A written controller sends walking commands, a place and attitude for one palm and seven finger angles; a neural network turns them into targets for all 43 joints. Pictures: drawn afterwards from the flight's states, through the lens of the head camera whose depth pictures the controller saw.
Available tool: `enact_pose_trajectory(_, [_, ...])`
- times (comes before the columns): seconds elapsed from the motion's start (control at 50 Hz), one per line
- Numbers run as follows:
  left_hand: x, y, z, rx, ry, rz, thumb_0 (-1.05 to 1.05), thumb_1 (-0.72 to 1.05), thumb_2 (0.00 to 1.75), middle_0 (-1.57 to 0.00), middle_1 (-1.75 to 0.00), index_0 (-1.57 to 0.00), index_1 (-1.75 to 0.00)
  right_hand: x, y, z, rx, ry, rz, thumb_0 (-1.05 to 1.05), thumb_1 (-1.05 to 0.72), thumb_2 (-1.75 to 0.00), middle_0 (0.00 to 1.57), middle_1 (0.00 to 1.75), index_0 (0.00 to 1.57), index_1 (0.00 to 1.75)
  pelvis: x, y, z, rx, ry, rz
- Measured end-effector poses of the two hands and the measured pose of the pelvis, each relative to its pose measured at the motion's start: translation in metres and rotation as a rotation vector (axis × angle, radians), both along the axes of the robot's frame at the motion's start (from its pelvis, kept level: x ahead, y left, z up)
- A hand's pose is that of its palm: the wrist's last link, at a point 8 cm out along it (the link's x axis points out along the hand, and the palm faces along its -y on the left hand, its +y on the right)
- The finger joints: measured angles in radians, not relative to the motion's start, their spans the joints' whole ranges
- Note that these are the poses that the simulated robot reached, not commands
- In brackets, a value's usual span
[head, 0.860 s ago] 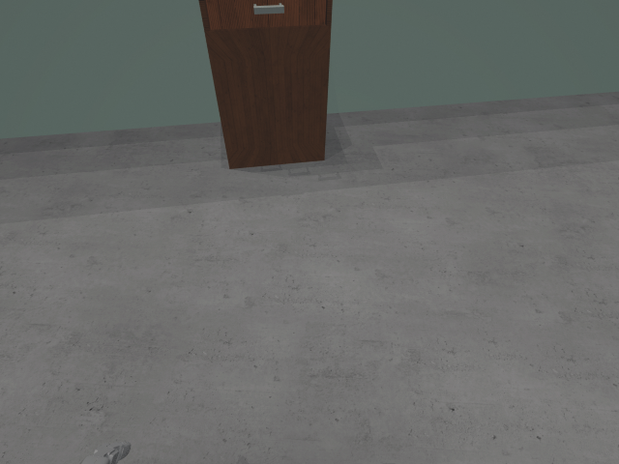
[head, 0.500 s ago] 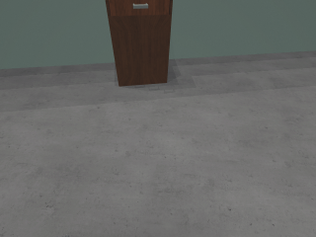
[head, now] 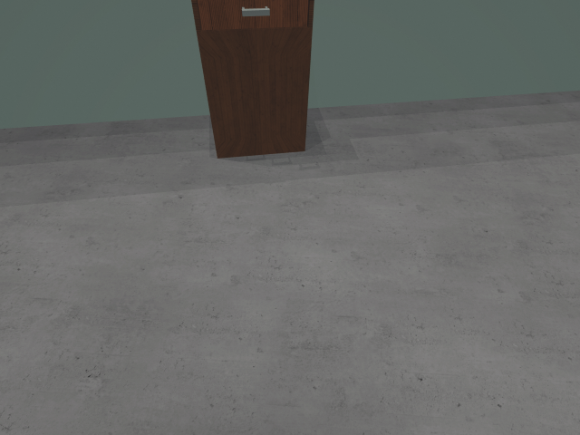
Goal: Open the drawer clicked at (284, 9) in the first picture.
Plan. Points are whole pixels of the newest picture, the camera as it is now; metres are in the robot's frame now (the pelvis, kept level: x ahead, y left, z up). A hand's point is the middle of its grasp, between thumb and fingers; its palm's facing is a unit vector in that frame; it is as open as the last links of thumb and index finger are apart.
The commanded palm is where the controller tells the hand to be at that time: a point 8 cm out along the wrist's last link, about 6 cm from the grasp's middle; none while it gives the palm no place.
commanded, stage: stand and wait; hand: left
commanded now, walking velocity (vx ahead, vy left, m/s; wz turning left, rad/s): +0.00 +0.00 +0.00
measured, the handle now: (255, 10) +1.66 +0.24 -0.01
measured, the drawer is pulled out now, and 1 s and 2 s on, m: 0.00 0.00 0.00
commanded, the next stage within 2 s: look at it before walking up in 0.04 s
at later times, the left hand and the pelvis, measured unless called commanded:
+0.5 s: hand out of the picture +0.08 +0.24 -0.16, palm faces -0.02 -0.94 -0.33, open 7.3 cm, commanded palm none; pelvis +0.01 +0.00 +0.00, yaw +0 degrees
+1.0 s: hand out of the picture +0.06 +0.21 -0.18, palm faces -0.03 -0.97 -0.25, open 7.3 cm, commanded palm none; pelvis +0.04 +0.00 -0.01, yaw -2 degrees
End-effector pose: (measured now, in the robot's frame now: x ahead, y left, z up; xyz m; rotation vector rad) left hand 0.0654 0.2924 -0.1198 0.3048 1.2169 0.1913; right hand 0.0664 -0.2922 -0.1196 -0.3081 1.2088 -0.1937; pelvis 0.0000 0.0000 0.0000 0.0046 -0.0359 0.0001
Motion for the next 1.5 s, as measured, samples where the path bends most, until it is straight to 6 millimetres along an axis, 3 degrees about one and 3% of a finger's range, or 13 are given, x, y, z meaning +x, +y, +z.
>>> enact_pose_trajectory(0.3, [0.002,-0.004,-0.002,-0.008,0.008,-0.007,0.0,0.91,0.9,-0.21,-0.3,-0.21,-0.3,-0.002,0.0,0.0,0.002,0.013,-0.005,0.0,-0.91,-0.9,0.2,0.3,0.2,0.3,0.001,-0.001,0.001,0.0,0.007,-0.002])
enact_pose_trajectory(0.86, [0.008,-0.007,-0.001,-0.002,0.01,0.002,0.0,0.91,0.9,-0.21,-0.3,-0.2,-0.3,0.016,0.001,0.0,0.004,-0.001,0.004,0.0,-0.91,-0.9,0.2,0.3,0.2,0.3,0.011,-0.003,0.001,-0.001,0.01,-0.007])
enact_pose_trajectory(1.04, [-0.016,-0.038,-0.032,-0.112,0.147,0.03,0.0,0.91,0.9,-0.2,-0.3,-0.2,-0.3,-0.012,0.034,-0.024,0.082,0.098,-0.067,0.0,-0.91,-0.9,0.2,0.3,0.2,0.3,0.047,0.0,-0.01,-0.006,0.026,-0.044])
enact_pose_trajectory(1.12, [-0.017,-0.055,-0.041,-0.142,0.229,0.028,0.0,0.91,0.9,-0.2,-0.3,-0.2,-0.3,-0.027,0.046,-0.036,0.121,0.153,-0.139,0.0,-0.91,-0.9,0.2,0.3,0.2,0.3,0.07,-0.004,-0.017,0.011,0.035,-0.077])
enact_pose_trajectory(1.18, [0.003,-0.07,-0.04,-0.145,0.265,0.001,0.0,0.91,0.9,-0.2,-0.3,-0.2,-0.3,-0.04,0.052,-0.041,0.152,0.2,-0.205,0.0,-0.91,-0.9,0.2,0.3,0.2,0.3,0.088,-0.013,-0.019,0.018,0.038,-0.102])
enact_pose_trajectory(1.26, [0.05,-0.088,-0.041,-0.137,0.179,0.003,0.01,0.91,0.9,-0.2,-0.3,-0.2,-0.3,-0.054,0.052,-0.049,0.195,0.333,-0.233,0.0,-0.91,-0.9,0.2,0.3,0.2,0.3,0.114,-0.029,-0.025,0.0,0.034,-0.073])
enact_pose_trajectory(1.3, [0.065,-0.095,-0.037,-0.132,0.125,0.032,0.0,0.91,0.9,-0.2,-0.3,-0.2,-0.3,-0.042,0.048,-0.046,0.205,0.375,-0.221,0.0,-0.91,-0.9,0.2,0.3,0.2,0.3,0.129,-0.035,-0.022,0.005,0.031,-0.067])
enact_pose_trajectory(1.36, [0.075,-0.104,-0.029,-0.131,0.133,0.051,0.0,0.91,0.9,-0.2,-0.3,-0.2,-0.3,0.002,0.037,-0.039,0.197,0.33,-0.211,0.01,-0.91,-0.9,0.2,0.3,0.2,0.3,0.153,-0.041,-0.013,0.016,0.031,-0.085])
enact_pose_trajectory(1.5, [0.085,-0.122,-0.023,-0.163,0.308,0.045,0.0,0.91,0.9,-0.2,-0.3,-0.2,-0.3,0.162,0.021,-0.032,0.184,0.04,-0.181,0.01,-0.91,-0.9,0.19,0.3,0.2,0.3,0.213,-0.038,-0.008,0.012,0.041,-0.119])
